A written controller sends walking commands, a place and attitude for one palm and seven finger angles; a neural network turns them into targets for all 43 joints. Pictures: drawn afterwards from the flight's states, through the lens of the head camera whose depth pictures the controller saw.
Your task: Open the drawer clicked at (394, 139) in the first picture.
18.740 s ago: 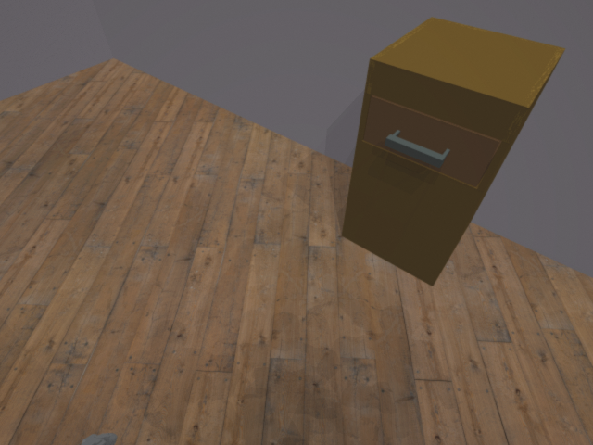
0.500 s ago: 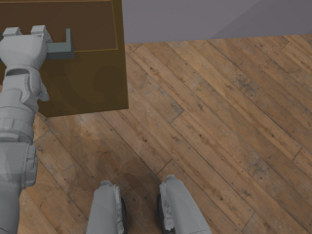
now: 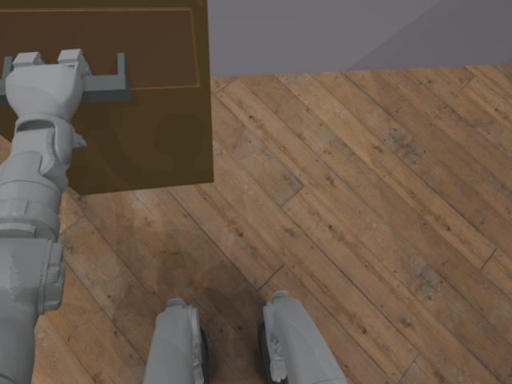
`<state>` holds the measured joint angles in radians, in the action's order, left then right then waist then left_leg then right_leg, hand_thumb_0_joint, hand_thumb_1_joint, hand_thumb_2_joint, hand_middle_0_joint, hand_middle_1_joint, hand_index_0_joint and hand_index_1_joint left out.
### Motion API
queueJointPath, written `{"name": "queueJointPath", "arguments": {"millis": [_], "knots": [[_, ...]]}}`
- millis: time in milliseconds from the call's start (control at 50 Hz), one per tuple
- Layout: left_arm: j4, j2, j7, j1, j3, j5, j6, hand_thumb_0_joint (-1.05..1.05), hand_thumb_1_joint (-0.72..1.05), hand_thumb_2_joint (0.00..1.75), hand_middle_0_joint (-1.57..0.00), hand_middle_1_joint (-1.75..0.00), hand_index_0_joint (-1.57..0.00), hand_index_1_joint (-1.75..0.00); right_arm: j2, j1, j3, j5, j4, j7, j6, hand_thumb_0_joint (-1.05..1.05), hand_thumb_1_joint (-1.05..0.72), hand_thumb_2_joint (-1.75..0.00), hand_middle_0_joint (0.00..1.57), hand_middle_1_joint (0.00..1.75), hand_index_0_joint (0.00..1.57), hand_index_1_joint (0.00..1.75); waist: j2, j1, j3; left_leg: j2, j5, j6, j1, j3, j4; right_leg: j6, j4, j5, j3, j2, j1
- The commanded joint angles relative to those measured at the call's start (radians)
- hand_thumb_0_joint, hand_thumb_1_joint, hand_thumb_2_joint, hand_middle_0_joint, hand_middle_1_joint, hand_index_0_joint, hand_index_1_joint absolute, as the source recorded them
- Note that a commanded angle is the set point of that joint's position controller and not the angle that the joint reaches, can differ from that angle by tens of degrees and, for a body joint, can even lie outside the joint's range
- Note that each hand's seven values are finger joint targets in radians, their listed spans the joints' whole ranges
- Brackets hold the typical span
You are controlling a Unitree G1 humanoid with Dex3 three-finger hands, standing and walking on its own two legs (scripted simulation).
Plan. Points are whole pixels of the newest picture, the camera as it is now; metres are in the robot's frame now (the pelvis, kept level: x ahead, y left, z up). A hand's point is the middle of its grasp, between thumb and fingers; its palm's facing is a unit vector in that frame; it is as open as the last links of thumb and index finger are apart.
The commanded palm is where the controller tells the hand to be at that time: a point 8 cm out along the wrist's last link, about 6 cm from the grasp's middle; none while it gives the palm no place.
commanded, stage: close the thumb around the handle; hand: left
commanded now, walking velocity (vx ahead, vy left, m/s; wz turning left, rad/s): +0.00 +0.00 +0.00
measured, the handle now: (66, 76) +0.59 +0.25 -0.01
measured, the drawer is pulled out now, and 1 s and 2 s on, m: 0.00 0.03 0.14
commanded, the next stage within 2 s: pull the drawer open in 0.40 s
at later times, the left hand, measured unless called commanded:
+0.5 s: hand (67, 114) +0.53 +0.25 -0.02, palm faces -0.06 -0.02 -1.00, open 6.0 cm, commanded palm +0.53 +0.22 +0.02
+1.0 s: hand (67, 130) +0.51 +0.25 -0.02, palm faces -0.07 -0.04 -1.00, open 6.1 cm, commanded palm +0.48 +0.22 +0.02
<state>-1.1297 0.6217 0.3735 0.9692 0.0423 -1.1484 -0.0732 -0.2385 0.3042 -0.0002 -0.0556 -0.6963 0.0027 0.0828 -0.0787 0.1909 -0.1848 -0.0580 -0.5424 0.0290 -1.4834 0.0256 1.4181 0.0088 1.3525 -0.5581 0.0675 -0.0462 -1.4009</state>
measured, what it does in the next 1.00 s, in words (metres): stands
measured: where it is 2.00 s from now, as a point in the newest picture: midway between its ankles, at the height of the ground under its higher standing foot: (236, 374)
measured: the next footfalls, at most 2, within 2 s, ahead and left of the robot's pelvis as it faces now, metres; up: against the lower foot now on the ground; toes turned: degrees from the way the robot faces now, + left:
none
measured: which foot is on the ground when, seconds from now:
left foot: down 0.00-1.00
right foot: down 0.00-1.00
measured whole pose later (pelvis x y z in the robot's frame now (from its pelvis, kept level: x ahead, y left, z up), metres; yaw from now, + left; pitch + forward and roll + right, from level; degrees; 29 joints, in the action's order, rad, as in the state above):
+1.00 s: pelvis +0.02 +0.01 +0.02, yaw +0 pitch +33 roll -4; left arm -1.00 0.52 0.43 0.77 0.04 -1.12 -0.08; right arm -0.23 0.30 -0.02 -0.05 -0.70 0.00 0.11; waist -0.07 0.14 -0.19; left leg -0.06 -0.55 0.04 -1.36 -0.01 1.34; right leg 0.00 1.28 -0.56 0.03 -0.05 -1.29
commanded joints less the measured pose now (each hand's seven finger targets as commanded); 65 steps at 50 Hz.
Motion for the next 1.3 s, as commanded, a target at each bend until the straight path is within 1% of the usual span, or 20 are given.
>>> {"name": "queueJointPath", "arguments": {"millis": [0,40,100,140,180,240,340,400,440,480,640,700,740,760,900,1000,1120,1160,1240,1280], "knots": [[0.181,0.225,0.038,0.406,0.032,0.010,-0.007,0.00,0.40,0.68,-0.36,-1.30,-0.36,-1.30,-0.193,0.226,-0.071,-0.001,0.013,0.010,-0.008,0.00,-0.90,-0.90,0.20,0.30,0.20,0.30,-0.146,0.024,-0.577,0.025,0.389,0.022,0.575,0.049,-0.133,0.029,-0.171,0.288,0.004,-0.034,0.186],[0.196,0.235,0.037,0.419,0.043,0.008,-0.016,0.00,0.51,0.73,-0.37,-1.31,-0.37,-1.31,-0.193,0.226,-0.073,-0.003,0.010,0.011,-0.008,0.00,-0.90,-0.90,0.20,0.30,0.20,0.30,-0.155,0.020,-0.598,0.023,0.411,0.020,0.594,0.055,-0.132,0.031,-0.161,0.294,0.005,-0.032,0.178],[0.173,0.213,0.043,0.414,0.027,0.007,-0.013,0.00,0.68,0.80,-0.38,-1.33,-0.38,-1.33,-0.193,0.228,-0.073,-0.003,0.010,0.010,-0.008,0.00,-0.90,-0.90,0.20,0.30,0.20,0.30,-0.140,0.032,-0.563,0.023,0.386,0.022,0.571,0.051,-0.130,0.029,-0.169,0.279,0.005,-0.034,0.166],[0.198,0.253,0.047,0.417,0.059,0.007,-0.020,0.00,0.79,0.85,-0.39,-1.34,-0.39,-1.34,-0.195,0.226,-0.071,-0.006,0.011,0.011,-0.007,0.00,-0.90,-0.90,0.20,0.30,0.20,0.30,-0.146,0.016,-0.599,0.022,0.412,0.021,0.583,0.052,-0.130,0.030,-0.158,0.303,0.003,-0.033,0.188],[0.191,0.233,0.051,0.400,0.047,0.004,-0.017,0.00,0.90,0.90,-0.40,-1.35,-0.40,-1.35,-0.193,0.226,-0.073,-0.005,0.013,0.007,-0.004,0.00,-0.90,-0.90,0.20,0.30,0.20,0.30,-0.165,0.015,-0.586,0.022,0.423,0.017,0.593,0.053,-0.132,0.032,-0.160,0.303,0.007,-0.033,0.175],[0.163,0.237,0.054,0.393,0.052,0.006,-0.011,0.00,0.90,0.90,-0.40,-1.35,-0.40,-1.35,-0.195,0.223,-0.071,-0.004,0.012,0.007,-0.001,0.00,-0.90,-0.90,0.20,0.30,0.20,0.30,-0.119,0.021,-0.562,0.021,0.397,0.021,0.567,0.054,-0.132,0.030,-0.162,0.286,0.007,-0.034,0.177],[0.192,0.259,0.056,0.409,0.064,0.015,-0.005,0.00,0.90,0.90,-0.40,-1.35,-0.40,-1.35,-0.197,0.222,-0.069,-0.003,0.017,0.007,-0.001,0.00,-0.90,-0.90,0.20,0.30,0.20,0.30,-0.144,0.013,-0.610,0.025,0.406,0.021,0.577,0.052,-0.135,0.030,-0.160,0.299,0.003,-0.033,0.205],[0.160,0.227,0.052,0.411,0.035,0.016,0.005,0.00,0.90,0.90,-0.40,-1.35,-0.40,-1.35,-0.197,0.223,-0.069,0.000,0.013,0.008,-0.002,0.00,-0.90,-0.90,0.20,0.30,0.20,0.30,-0.130,0.029,-0.557,0.024,0.377,0.021,0.563,0.054,-0.143,0.029,-0.171,0.276,0.008,-0.034,0.184],[0.177,0.265,0.053,0.429,0.059,0.015,-0.001,0.00,0.90,0.90,-0.40,-1.35,-0.40,-1.35,-0.200,0.222,-0.066,0.000,0.013,0.010,-0.004,0.00,-0.90,-0.90,0.20,0.30,0.20,0.30,-0.140,0.021,-0.582,0.024,0.376,0.022,0.565,0.055,-0.140,0.029,-0.164,0.273,0.006,-0.032,0.188],[0.184,0.250,0.054,0.432,0.047,0.009,-0.002,0.00,0.90,0.90,-0.40,-1.35,-0.40,-1.35,-0.199,0.223,-0.069,0.000,0.014,0.010,-0.004,0.00,-0.90,-0.90,0.20,0.30,0.20,0.30,-0.157,0.022,-0.597,0.024,0.380,0.018,0.586,0.060,-0.142,0.031,-0.163,0.268,0.008,-0.033,0.174],[0.183,0.162,0.044,0.296,0.019,0.027,-0.002,0.00,0.90,0.90,-0.40,-1.35,-0.40,-1.35,-0.190,0.213,-0.075,0.002,0.021,0.004,-0.001,0.00,-0.90,-0.90,0.20,0.30,0.20,0.30,-0.131,-0.005,-0.582,0.022,0.405,0.016,0.612,0.055,-0.164,0.032,-0.175,0.289,0.009,-0.032,0.203],[0.206,0.203,0.046,0.245,0.053,0.031,-0.005,0.00,0.90,0.90,-0.40,-1.35,-0.40,-1.35,-0.194,0.212,-0.075,0.002,0.020,0.007,0.005,0.00,-0.90,-0.90,0.20,0.30,0.20,0.30,-0.119,-0.024,-0.585,0.021,0.421,0.017,0.610,0.044,-0.169,0.030,-0.179,0.323,0.006,-0.032,0.240],[0.225,0.169,0.046,0.198,0.047,0.038,-0.009,0.00,0.90,0.90,-0.40,-1.35,-0.40,-1.35,-0.189,0.207,-0.080,0.002,0.025,0.004,0.008,0.00,-0.90,-0.90,0.20,0.30,0.20,0.30,-0.112,-0.036,-0.608,0.021,0.458,0.016,0.639,0.044,-0.174,0.031,-0.178,0.351,0.004,-0.031,0.261],[0.212,0.150,0.047,0.167,0.035,0.041,-0.007,0.00,0.90,0.90,-0.40,-1.35,-0.40,-1.35,-0.188,0.201,-0.080,0.004,0.027,0.004,0.010,0.00,-0.90,-0.90,0.20,0.30,0.20,0.30,-0.111,-0.037,-0.581,0.024,0.447,0.016,0.628,0.038,-0.177,0.030,-0.187,0.351,0.003,-0.032,0.263],[0.261,0.124,0.080,0.069,0.051,0.041,-0.022,0.00,0.90,0.90,-0.40,-1.35,-0.40,-1.35,-0.183,0.185,-0.090,0.001,0.022,0.005,0.018,0.00,-0.90,-0.90,0.20,0.30,0.20,0.30,-0.055,-0.060,-0.566,0.024,0.494,0.016,0.642,0.025,-0.192,0.028,-0.196,0.415,-0.002,-0.027,0.322],[0.281,0.042,0.118,0.016,0.015,0.034,-0.026,0.00,0.90,0.90,-0.40,-1.35,-0.40,-1.35,-0.173,0.165,-0.102,-0.002,0.020,0.001,0.023,0.00,-0.90,-0.90,0.20,0.30,0.20,0.30,-0.063,-0.064,-0.548,0.025,0.524,0.010,0.684,0.021,-0.204,0.029,-0.208,0.433,-0.001,-0.025,0.316],[0.296,0.026,0.157,-0.028,0.021,0.027,-0.019,0.00,0.90,0.90,-0.40,-1.35,-0.40,-1.35,-0.168,0.142,-0.107,-0.004,0.023,-0.001,0.030,0.00,-0.90,-0.90,0.20,0.30,0.20,0.30,-0.025,-0.076,-0.544,0.032,0.512,0.012,0.684,0.012,-0.216,0.029,-0.220,0.449,-0.005,-0.024,0.359],[0.320,-0.003,0.165,-0.031,0.006,0.029,-0.022,0.00,0.90,0.90,-0.40,-1.35,-0.40,-1.35,-0.163,0.132,-0.111,-0.005,0.026,-0.003,0.031,0.00,-0.90,-0.90,0.20,0.30,0.20,0.30,-0.066,-0.081,-0.552,0.033,0.534,0.008,0.715,0.010,-0.220,0.030,-0.220,0.457,-0.006,-0.022,0.351],[0.321,-0.004,0.175,-0.074,0.016,0.037,-0.023,0.00,0.90,0.90,-0.40,-1.35,-0.40,-1.35,-0.160,0.112,-0.110,-0.004,0.030,-0.001,0.034,0.00,-0.90,-0.90,0.20,0.30,0.20,0.30,-0.023,-0.088,-0.528,0.040,0.505,0.013,0.686,-0.001,-0.227,0.029,-0.234,0.473,-0.016,-0.021,0.394],[0.346,0.018,0.181,-0.113,0.036,0.033,-0.031,0.00,0.90,0.90,-0.40,-1.35,-0.40,-1.35,-0.160,0.101,-0.108,-0.004,0.038,0.002,0.037,0.00,-0.90,-0.90,0.20,0.30,0.20,0.30,-0.018,-0.106,-0.553,0.044,0.506,0.014,0.685,-0.007,-0.229,0.030,-0.231,0.492,-0.020,-0.020,0.425]]}}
